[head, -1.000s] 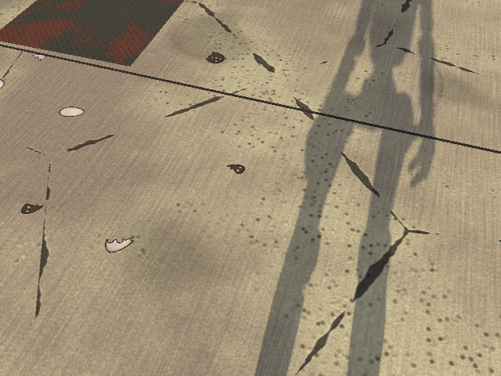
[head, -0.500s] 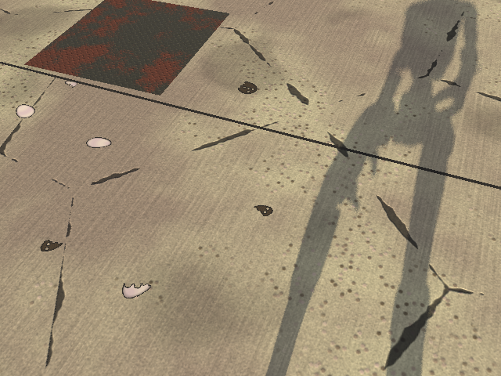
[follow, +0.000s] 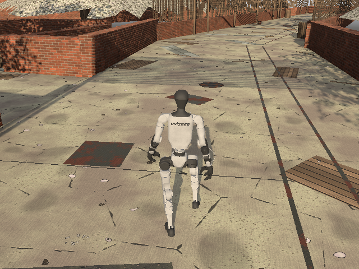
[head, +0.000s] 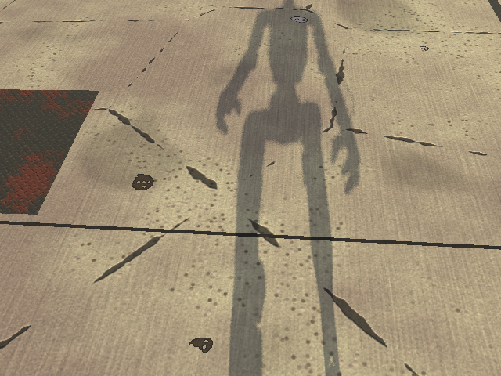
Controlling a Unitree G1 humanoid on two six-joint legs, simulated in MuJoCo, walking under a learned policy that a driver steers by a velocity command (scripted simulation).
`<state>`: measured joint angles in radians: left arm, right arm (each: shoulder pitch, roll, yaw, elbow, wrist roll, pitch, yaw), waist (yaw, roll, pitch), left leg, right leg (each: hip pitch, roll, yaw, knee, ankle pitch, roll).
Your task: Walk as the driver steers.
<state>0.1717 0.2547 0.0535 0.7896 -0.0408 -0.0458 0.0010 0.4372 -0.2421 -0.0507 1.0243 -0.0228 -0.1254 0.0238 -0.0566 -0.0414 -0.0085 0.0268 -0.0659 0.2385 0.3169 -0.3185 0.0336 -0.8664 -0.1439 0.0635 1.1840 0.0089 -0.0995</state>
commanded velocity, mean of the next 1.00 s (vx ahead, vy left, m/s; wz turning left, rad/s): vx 1.00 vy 0.00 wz -0.73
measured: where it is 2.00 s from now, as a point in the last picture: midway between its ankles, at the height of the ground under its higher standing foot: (408, 127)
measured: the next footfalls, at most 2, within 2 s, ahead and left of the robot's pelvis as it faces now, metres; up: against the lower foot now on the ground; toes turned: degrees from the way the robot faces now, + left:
right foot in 0.20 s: +0.39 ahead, -0.09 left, +0.00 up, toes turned -13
left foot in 0.62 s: +0.81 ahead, -0.05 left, +0.00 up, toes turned -42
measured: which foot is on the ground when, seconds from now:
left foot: down 0.00-0.18, up 0.20-0.60, down 0.62-1.00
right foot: up 0.00-0.18, down 0.20-0.64, up 0.66-1.00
